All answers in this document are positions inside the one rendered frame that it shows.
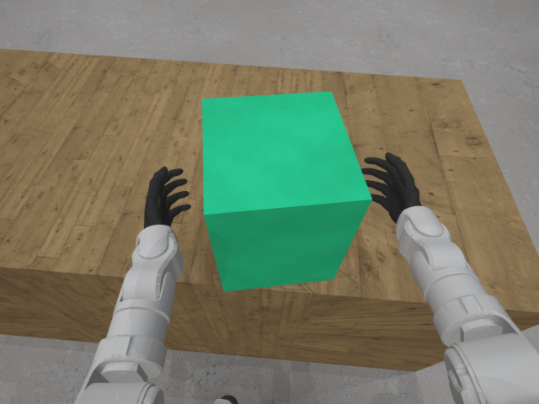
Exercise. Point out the robot left hand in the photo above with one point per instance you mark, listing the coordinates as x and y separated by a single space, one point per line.
158 204

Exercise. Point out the robot left upper arm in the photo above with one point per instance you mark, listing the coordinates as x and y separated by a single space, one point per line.
122 393

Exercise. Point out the pedestal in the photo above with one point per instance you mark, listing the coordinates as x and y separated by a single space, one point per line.
81 136

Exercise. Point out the left robot forearm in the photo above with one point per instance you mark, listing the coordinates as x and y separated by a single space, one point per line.
133 350

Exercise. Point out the robot right hand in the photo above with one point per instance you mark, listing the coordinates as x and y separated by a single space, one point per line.
401 192

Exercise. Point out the right robot forearm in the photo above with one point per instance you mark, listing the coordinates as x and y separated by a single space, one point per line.
462 308

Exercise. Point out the carton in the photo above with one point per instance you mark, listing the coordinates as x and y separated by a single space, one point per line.
284 194

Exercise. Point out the robot right upper arm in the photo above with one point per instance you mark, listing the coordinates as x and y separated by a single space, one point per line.
501 369

